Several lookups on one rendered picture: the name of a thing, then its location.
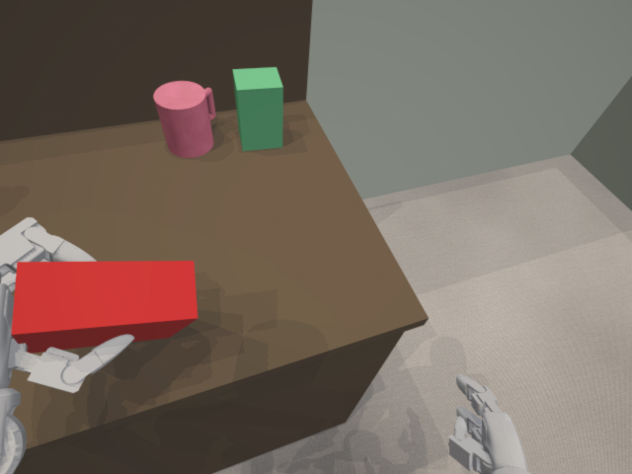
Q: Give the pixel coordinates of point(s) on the robot right hand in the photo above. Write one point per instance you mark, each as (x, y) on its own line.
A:
(494, 443)

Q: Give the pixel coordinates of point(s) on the table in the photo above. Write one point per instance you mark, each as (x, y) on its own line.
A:
(300, 301)

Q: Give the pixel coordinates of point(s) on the sponge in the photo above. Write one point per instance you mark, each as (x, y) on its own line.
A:
(70, 305)

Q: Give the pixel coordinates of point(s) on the robot left hand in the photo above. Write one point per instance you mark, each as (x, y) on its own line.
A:
(27, 241)

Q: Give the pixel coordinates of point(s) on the left robot forearm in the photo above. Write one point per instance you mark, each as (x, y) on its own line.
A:
(13, 437)

